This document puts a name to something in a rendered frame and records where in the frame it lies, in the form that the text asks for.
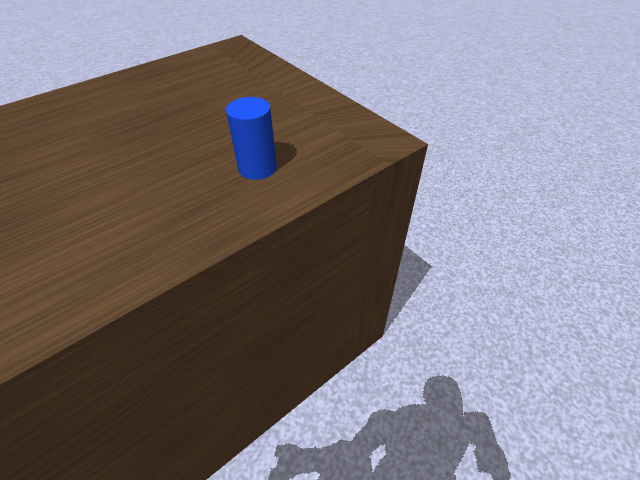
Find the can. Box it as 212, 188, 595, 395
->
226, 97, 277, 180

